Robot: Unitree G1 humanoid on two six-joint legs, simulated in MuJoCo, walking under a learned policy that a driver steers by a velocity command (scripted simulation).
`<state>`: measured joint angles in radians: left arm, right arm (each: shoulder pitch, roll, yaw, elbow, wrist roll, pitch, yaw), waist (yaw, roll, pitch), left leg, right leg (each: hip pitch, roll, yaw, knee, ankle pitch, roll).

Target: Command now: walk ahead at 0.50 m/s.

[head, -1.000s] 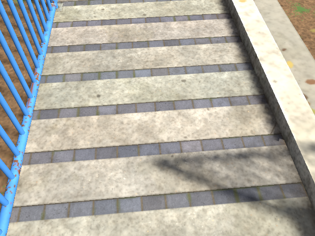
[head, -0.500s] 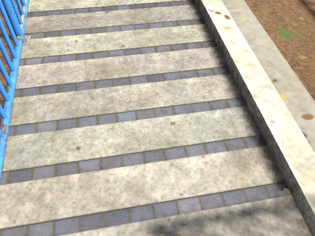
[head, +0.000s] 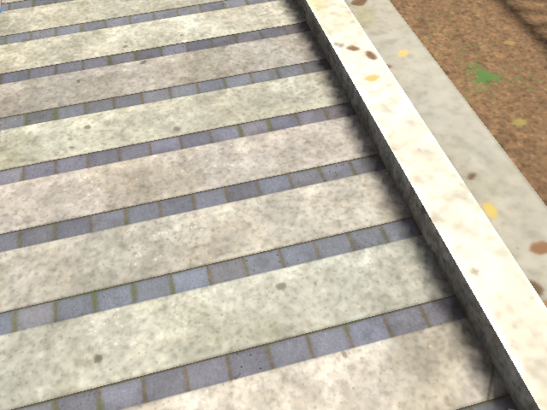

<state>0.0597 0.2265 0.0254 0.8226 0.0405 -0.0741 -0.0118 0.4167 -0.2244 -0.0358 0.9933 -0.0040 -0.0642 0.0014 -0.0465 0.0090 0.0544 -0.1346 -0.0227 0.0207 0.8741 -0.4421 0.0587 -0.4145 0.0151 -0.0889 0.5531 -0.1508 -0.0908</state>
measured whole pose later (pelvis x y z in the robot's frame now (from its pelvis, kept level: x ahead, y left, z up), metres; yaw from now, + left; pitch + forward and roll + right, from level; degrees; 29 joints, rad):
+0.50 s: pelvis +0.20 +0.01 -0.01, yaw +10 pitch +0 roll -1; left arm 0.25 0.22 0.04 0.93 0.01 -0.03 0.04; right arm 0.16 -0.22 -0.05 0.85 -0.01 -0.03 0.01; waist 0.01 -0.01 0.09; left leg -0.43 -0.06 0.07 0.59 -0.16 0.12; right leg -0.29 0.01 -0.11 1.07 -0.55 -0.02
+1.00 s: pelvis +0.24 -0.02 +0.01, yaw +27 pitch +2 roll +0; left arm 0.20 0.26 0.04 0.79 0.01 0.01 0.06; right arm 0.21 -0.28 -0.10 0.81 -0.01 0.05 0.00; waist -0.02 0.04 0.02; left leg -0.41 -0.18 -0.20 0.53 -0.24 0.03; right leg -0.24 0.05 0.05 0.47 -0.25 -0.03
